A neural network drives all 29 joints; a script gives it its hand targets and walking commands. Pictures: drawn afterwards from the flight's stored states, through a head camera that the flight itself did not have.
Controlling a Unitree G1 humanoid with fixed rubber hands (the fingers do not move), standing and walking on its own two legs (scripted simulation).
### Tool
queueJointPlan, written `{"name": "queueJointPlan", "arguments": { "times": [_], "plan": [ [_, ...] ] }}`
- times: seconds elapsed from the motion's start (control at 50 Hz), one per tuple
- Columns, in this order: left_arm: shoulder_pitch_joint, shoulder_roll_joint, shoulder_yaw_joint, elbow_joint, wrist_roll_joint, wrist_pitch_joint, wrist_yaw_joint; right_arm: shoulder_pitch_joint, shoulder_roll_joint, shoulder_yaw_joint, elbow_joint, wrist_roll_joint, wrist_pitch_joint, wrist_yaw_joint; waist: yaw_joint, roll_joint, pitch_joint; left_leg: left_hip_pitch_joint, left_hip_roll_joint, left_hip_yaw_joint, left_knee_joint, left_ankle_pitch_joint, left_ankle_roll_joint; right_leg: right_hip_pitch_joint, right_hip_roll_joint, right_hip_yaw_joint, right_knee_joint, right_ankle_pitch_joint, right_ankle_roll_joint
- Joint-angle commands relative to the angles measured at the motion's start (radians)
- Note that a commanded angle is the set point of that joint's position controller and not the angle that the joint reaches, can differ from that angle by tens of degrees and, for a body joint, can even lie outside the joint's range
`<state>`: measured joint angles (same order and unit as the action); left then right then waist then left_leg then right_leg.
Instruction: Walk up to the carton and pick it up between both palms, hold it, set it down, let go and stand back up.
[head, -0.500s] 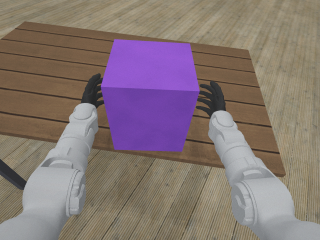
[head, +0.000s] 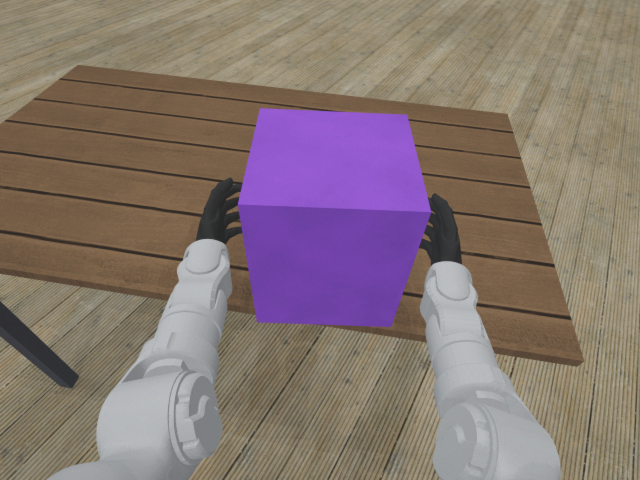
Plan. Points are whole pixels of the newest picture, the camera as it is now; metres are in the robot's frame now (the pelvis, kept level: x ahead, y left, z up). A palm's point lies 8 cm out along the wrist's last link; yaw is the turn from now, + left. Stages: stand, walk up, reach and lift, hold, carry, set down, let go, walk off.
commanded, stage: reach and lift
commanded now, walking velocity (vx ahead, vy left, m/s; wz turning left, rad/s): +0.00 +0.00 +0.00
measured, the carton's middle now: (328, 223) +0.46 -0.02 +0.06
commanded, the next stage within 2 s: none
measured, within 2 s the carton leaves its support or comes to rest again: leaves its support in 0.94 s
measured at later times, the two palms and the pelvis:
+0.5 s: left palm (213, 234) +0.41 +0.14 +0.09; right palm (438, 252) +0.38 -0.16 +0.08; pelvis +0.01 +0.00 +0.00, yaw +0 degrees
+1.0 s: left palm (210, 238) +0.41 +0.15 +0.09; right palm (434, 245) +0.38 -0.15 +0.09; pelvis +0.01 -0.01 +0.00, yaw +1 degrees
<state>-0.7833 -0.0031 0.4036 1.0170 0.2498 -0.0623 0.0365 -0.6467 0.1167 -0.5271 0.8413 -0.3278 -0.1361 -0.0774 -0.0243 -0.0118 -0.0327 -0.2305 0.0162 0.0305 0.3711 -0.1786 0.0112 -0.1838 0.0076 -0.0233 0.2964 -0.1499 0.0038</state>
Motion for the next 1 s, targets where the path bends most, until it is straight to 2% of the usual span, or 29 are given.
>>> {"name": "queueJointPlan", "arguments": {
  "times": [0.0, 0.04, 0.1, 0.16, 0.2, 0.24, 0.32, 0.42, 0.44, 0.46, 0.54, 0.56, 0.62, 0.7, 0.78, 0.82, 0.84, 0.88, 0.9, 0.98],
  "plan": [
    [-0.605, -0.465, -0.239, -0.102, 0.024, -0.012, -0.18, -0.689, 0.459, 0.375, -0.1, -0.018, -0.058, 0.158, 0.007, 0.017, -0.541, 0.214, -0.003, 0.06, -0.02, 0.301, -0.058, 0.21, 0.01, -0.076, 0.025, 0.355, 0.037],
    [-0.592, -0.472, -0.238, -0.11, 0.033, -0.002, -0.185, -0.675, 0.478, 0.386, -0.105, -0.013, -0.056, 0.154, 0.011, 0.026, -0.514, 0.2, -0.005, 0.062, -0.035, 0.276, -0.051, 0.251, 0.006, -0.067, 0.022, 0.366, 0.042],
    [-0.607, -0.473, -0.239, -0.132, 0.031, 0.006, -0.192, -0.688, 0.474, 0.389, -0.136, -0.009, -0.055, 0.148, 0.009, 0.008, -0.513, 0.166, -0.007, 0.065, -0.046, 0.231, -0.037, 0.266, -0.001, -0.069, 0.034, 0.366, 0.05],
    [-0.606, -0.458, -0.222, -0.129, 0.039, 0.017, -0.199, -0.677, 0.476, 0.381, -0.132, -0.013, -0.053, 0.143, 0.012, 0.016, -0.485, 0.152, -0.014, 0.075, -0.061, 0.185, -0.028, 0.285, -0.011, -0.062, 0.029, 0.341, 0.052],
    [-0.604, -0.448, -0.227, -0.139, 0.036, 0.016, -0.203, -0.683, 0.473, 0.386, -0.143, -0.013, -0.058, 0.141, 0.015, 0.0, -0.482, 0.148, -0.01, 0.069, -0.07, 0.19, -0.024, 0.3, -0.008, -0.066, 0.028, 0.351, 0.05],
    [-0.603, -0.46, -0.225, -0.155, 0.046, 0.012, -0.199, -0.662, 0.48, 0.375, -0.139, -0.02, -0.062, 0.137, 0.01, 0.029, -0.49, 0.157, -0.011, 0.071, -0.066, 0.218, -0.033, 0.305, -0.012, -0.065, 0.022, 0.367, 0.045],
    [-0.574, -0.482, -0.24, -0.135, 0.05, 0.02, -0.197, -0.675, 0.468, 0.368, -0.144, -0.036, -0.078, 0.136, 0.011, 0.024, -0.487, 0.201, -0.005, 0.077, -0.061, 0.267, -0.045, 0.298, -0.002, -0.078, 0.018, 0.391, 0.043],
    [-0.561, -0.486, -0.231, -0.169, 0.071, 0.031, -0.198, -0.658, 0.447, 0.353, -0.133, -0.035, -0.099, 0.13, 0.007, 0.039, -0.48, 0.215, 0.004, 0.074, -0.048, 0.35, -0.057, 0.303, 0.003, -0.082, 0.01, 0.417, 0.035],
    [-0.549, -0.488, -0.227, -0.164, 0.08, 0.034, -0.194, -0.666, 0.448, 0.354, -0.136, -0.036, -0.107, 0.132, 0.025, 0.048, -0.497, 0.219, 0.002, 0.078, -0.052, 0.352, -0.059, 0.295, 0.003, -0.081, 0.002, 0.409, 0.032],
    [-0.552, -0.492, -0.229, -0.171, 0.077, 0.032, -0.193, -0.674, 0.451, 0.36, -0.13, -0.038, -0.111, 0.133, 0.026, 0.03, -0.504, 0.223, 0.002, 0.079, -0.057, 0.339, -0.052, 0.293, 0.003, -0.087, 0.003, 0.399, 0.037],
    [-0.561, -0.507, -0.244, -0.187, 0.08, 0.031, -0.185, -0.664, 0.437, 0.342, -0.093, -0.046, -0.129, 0.137, 0.01, 0.035, -0.486, 0.261, 0.011, 0.076, -0.055, 0.396, -0.063, 0.276, 0.011, -0.09, -0.014, 0.39, 0.028],
    [-0.55, -0.505, -0.242, -0.173, 0.083, 0.03, -0.182, -0.665, 0.43, 0.34, -0.086, -0.047, -0.136, 0.136, 0.019, 0.029, -0.484, 0.273, 0.017, 0.077, -0.049, 0.416, -0.06, 0.27, 0.013, -0.097, -0.013, 0.408, 0.029],
    [-0.533, -0.499, -0.232, -0.165, 0.099, 0.016, -0.179, -0.676, 0.421, 0.337, -0.088, -0.058, -0.166, 0.131, 0.023, 0.024, -0.502, 0.257, 0.012, 0.085, -0.045, 0.4, -0.057, 0.286, 0.006, -0.096, -0.009, 0.408, 0.027],
    [-0.545, -0.513, -0.24, -0.176, 0.103, -0.02, -0.172, -0.667, 0.437, 0.348, -0.06, -0.061, -0.209, 0.124, 0.017, 0.02, -0.533, 0.239, 0.015, 0.088, -0.046, 0.438, -0.055, 0.31, 0.003, -0.092, 0.002, 0.479, 0.03],
    [-0.56, -0.503, -0.243, -0.155, 0.103, -0.065, -0.173, -0.693, 0.42, 0.346, -0.043, -0.076, -0.262, 0.111, 0.015, 0.013, -0.547, 0.175, 0.014, 0.089, -0.064, 0.403, -0.047, 0.352, -0.005, -0.093, -0.001, 0.511, 0.028],
    [-0.57, -0.507, -0.241, -0.144, 0.105, -0.092, -0.173, -0.71, 0.43, 0.345, -0.048, -0.088, -0.291, 0.109, 0.025, 0.005, -0.56, 0.146, 0.013, 0.086, -0.071, 0.397, -0.042, 0.368, -0.009, -0.093, 0.008, 0.536, 0.027],
    [-0.579, -0.516, -0.241, -0.132, 0.109, -0.106, -0.173, -0.718, 0.437, 0.341, -0.036, -0.104, -0.304, 0.106, 0.016, -0.004, -0.567, 0.147, 0.011, 0.091, -0.071, 0.386, -0.043, 0.375, -0.011, -0.089, 0.009, 0.55, 0.026],
    [-0.606, -0.52, -0.248, -0.141, 0.112, -0.138, -0.17, -0.716, 0.457, 0.339, -0.009, -0.114, -0.333, 0.103, 0.02, 0.013, -0.61, 0.14, 0.007, 0.102, -0.076, 0.378, -0.048, 0.386, -0.018, -0.09, 0.014, 0.56, 0.026],
    [-0.616, -0.518, -0.257, -0.129, 0.11, -0.154, -0.166, -0.724, 0.466, 0.339, -0.006, -0.121, -0.347, 0.101, 0.016, 0.0, -0.633, 0.144, 0.012, 0.093, -0.074, 0.392, -0.048, 0.395, -0.014, -0.09, 0.017, 0.585, 0.029],
    [-0.653, -0.527, -0.23, -0.106, 0.13, -0.199, -0.16, -0.751, 0.457, 0.31, 0.047, -0.162, -0.399, 0.092, 0.011, -0.004, -0.621, 0.101, 0.013, 0.098, -0.087, 0.353, -0.051, 0.41, -0.019, -0.093, 0.019, 0.565, 0.024]
  ]
}}
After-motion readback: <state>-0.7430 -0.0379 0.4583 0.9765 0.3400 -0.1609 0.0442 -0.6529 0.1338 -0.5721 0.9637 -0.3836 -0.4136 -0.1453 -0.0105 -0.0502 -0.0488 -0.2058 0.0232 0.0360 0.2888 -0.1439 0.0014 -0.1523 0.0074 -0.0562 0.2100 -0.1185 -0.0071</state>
